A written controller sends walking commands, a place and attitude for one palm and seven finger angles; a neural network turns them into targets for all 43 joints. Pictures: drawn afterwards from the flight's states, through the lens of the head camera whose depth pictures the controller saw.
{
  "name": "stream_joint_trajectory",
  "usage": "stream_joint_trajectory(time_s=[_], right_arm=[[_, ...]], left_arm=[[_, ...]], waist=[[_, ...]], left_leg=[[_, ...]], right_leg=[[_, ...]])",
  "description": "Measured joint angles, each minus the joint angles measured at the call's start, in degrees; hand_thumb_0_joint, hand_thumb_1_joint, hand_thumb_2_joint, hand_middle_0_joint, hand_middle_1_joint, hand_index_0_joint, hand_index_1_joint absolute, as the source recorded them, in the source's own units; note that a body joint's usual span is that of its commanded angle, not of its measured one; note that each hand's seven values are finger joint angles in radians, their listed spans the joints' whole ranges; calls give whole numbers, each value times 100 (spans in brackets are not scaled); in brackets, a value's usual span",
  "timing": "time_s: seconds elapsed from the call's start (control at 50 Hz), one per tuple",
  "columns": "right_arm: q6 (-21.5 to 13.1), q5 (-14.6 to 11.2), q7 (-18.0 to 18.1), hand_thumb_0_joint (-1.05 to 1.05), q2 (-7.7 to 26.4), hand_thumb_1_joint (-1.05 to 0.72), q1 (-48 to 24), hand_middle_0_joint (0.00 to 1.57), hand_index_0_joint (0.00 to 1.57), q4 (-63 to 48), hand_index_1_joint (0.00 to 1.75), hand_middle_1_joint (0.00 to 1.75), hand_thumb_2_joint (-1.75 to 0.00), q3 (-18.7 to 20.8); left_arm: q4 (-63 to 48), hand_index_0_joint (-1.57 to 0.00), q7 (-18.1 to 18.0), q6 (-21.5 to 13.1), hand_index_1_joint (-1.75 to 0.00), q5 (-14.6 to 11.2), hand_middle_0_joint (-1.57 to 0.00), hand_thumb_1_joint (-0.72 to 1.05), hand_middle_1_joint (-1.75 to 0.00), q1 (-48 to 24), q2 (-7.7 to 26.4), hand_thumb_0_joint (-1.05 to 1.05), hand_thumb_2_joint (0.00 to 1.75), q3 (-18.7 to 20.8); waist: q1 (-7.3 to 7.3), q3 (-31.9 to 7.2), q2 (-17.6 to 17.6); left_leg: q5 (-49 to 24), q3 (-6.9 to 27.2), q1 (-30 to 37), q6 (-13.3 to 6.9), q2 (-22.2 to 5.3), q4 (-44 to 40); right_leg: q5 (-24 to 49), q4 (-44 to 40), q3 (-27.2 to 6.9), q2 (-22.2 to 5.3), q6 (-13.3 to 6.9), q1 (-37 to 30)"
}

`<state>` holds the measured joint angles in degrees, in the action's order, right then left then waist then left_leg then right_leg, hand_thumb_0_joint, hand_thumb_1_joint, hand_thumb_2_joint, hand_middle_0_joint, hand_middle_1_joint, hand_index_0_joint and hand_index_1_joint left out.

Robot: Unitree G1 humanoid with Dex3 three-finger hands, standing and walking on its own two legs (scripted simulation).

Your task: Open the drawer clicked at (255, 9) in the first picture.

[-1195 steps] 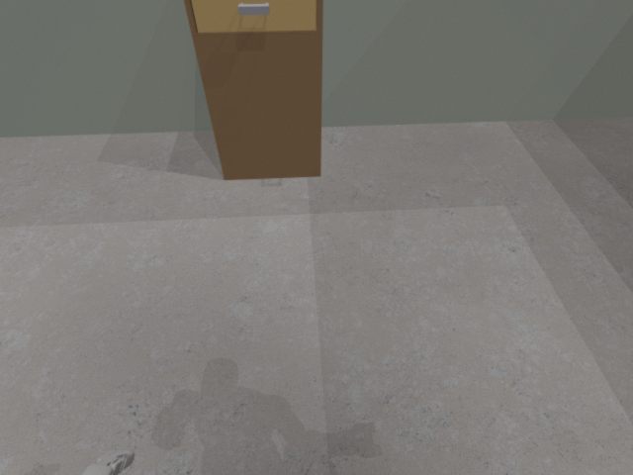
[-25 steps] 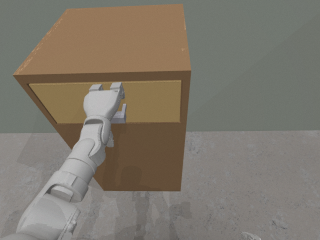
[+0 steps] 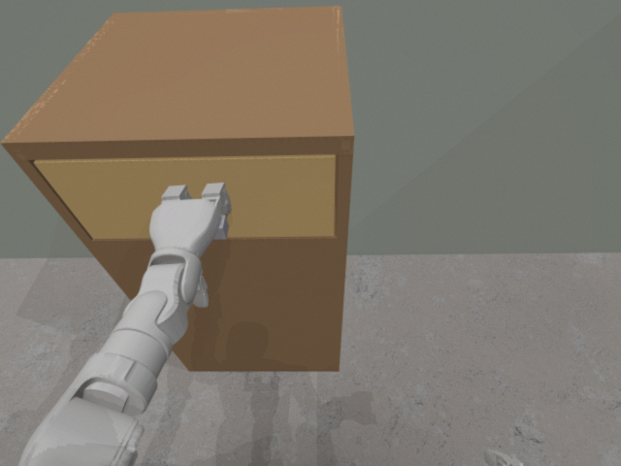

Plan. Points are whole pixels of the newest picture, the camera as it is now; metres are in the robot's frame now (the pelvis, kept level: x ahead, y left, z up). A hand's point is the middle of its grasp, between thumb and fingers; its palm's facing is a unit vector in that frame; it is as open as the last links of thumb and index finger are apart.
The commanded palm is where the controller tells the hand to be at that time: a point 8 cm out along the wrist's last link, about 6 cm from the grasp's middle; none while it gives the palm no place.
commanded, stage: lower the fingers behind the handle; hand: left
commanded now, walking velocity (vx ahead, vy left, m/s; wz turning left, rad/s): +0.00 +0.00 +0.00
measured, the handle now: (195, 217) +0.47 +0.21 +0.04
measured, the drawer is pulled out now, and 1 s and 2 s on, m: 0.00 0.00 0.00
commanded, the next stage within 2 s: lift the fingers back up to retry in 0.76 s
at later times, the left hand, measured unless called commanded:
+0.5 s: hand (199, 247) +0.41 +0.18 +0.04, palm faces +0.02 -0.05 -1.00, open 14.1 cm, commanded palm +0.38 +0.19 +0.08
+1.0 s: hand (199, 243) +0.41 +0.19 +0.04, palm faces +0.01 -0.05 -1.00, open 13.9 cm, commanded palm +0.38 +0.19 +0.10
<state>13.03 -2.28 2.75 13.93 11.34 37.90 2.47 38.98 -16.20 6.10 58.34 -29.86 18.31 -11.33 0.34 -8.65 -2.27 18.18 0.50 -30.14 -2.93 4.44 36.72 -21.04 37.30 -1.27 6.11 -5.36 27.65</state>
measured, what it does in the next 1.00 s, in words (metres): stands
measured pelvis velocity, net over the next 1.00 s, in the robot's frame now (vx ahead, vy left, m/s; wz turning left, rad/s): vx -0.02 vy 0.02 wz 0.00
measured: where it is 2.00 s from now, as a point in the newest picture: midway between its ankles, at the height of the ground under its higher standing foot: outside the picture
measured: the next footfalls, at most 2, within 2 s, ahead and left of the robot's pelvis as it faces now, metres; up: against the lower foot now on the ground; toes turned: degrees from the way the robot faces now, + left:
none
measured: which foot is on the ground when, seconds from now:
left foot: down 0.00-1.00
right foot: down 0.00-1.00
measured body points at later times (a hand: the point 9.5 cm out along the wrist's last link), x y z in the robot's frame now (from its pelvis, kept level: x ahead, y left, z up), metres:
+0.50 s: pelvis -0.01 +0.00 -0.01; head +0.02 -0.01 +0.44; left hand +0.40 +0.18 +0.09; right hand +0.09 -0.26 -0.14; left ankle -0.01 +0.09 -0.72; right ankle -0.04 -0.06 -0.72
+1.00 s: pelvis -0.02 +0.02 -0.01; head +0.01 +0.01 +0.44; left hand +0.40 +0.19 +0.10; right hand +0.06 -0.24 -0.14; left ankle -0.01 +0.09 -0.72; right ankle -0.04 -0.06 -0.72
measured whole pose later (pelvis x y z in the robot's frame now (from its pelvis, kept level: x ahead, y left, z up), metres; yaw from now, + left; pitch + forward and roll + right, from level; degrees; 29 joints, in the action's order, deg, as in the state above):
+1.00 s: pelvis -0.02 +0.02 -0.01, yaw +0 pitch +12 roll -1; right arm 14.0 -2.7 3.0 13.2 16.4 36.6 1.9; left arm 47.2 -16.8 6.8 58.9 -36.7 17.1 -12.3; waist 2.1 -9.9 -2.7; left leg 18.4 0.3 -34.5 -4.3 4.6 40.6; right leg -20.8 39.8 -0.9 5.9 -4.0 31.3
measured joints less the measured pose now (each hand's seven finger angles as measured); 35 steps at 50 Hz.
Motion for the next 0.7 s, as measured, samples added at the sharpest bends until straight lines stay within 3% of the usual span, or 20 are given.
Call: stream_joint_trajectory(time_s=[0.12,0.26,0.42,0.7], right_arm=[[66,-29,57,0,-83,-90,4,20,20,0,30,30,-90,-119],[81,-38,79,0,-72,-90,155,20,20,-95,30,30,-90,-156],[69,-22,30,0,15,-90,325,20,20,-112,30,30,-90,-63],[119,-60,42,0,-55,-90,450,20,20,-75,30,30,-90,-95]], left_arm=[[291,-33,131,155,-126,-63,-31,-49,-120,-279,-21,-1,30,-34],[437,-30,279,-31,-128,-95,-32,-49,-120,-337,18,-1,30,86],[470,-24,49,-170,-127,44,-32,-49,-120,-397,0,-1,30,44],[869,-25,-72,72,-131,-9,-32,-49,-120,-687,-67,-1,30,-60]], waist=[[34,-36,17],[52,-108,49],[43,-126,56],[173,-128,9]], left_leg=[[-14,47,-11,20,-3,-4],[-2,38,-79,30,-14,54],[48,75,-378,17,-9,316],[11,46,-455,-46,-5,383]], right_leg=[[13,-26,46,3,-16,-6],[5,34,46,15,-26,65],[-41,242,117,15,-18,328],[14,269,104,5,47,387]])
